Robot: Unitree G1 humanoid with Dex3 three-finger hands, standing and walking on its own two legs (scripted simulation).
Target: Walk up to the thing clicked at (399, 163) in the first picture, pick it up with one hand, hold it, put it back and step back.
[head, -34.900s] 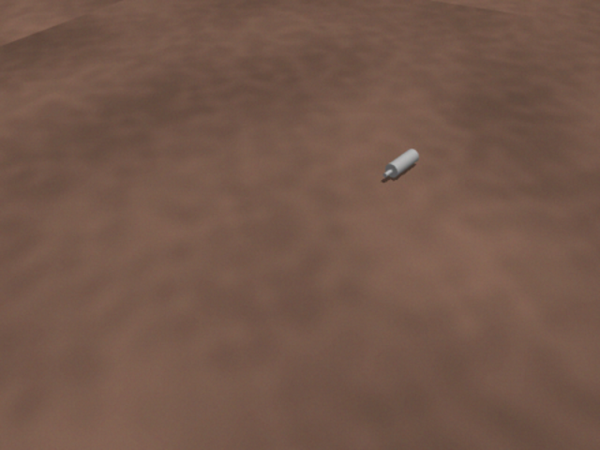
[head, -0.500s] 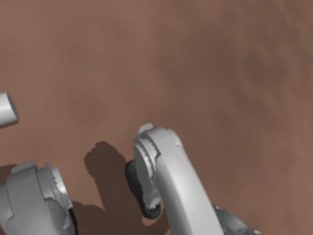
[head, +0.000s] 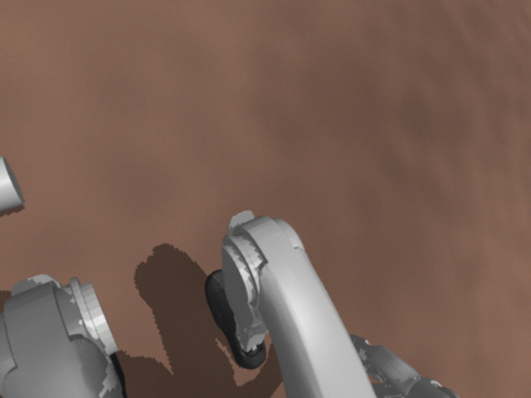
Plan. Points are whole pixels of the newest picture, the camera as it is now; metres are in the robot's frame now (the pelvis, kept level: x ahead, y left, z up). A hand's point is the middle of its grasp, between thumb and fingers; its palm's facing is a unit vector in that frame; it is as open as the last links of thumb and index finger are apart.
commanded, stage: close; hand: left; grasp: from above
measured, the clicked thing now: out of the picture +0.43 +0.34 -0.27
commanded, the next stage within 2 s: settle in 1.58 s
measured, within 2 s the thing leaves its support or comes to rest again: leaves its support in 1.96 s
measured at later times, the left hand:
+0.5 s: hand out of the picture +0.42 +0.29 -0.25, palm faces -0.42 -0.12 -0.90, open 12.1 cm
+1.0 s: hand out of the picture +0.43 +0.32 -0.25, palm faces -0.48 -0.16 -0.86, open 10.9 cm
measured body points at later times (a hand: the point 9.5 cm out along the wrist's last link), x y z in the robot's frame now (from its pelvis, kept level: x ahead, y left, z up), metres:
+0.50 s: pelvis +0.00 +0.00 +0.00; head +0.26 +0.13 +0.34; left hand +0.44 +0.29 -0.20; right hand +0.08 -0.25 -0.07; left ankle +0.07 +0.13 -0.27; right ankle +0.12 -0.12 -0.27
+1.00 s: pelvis +0.01 +0.00 +0.00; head +0.27 +0.13 +0.34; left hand +0.45 +0.33 -0.20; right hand +0.06 -0.25 -0.06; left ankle +0.07 +0.13 -0.27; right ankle +0.12 -0.12 -0.27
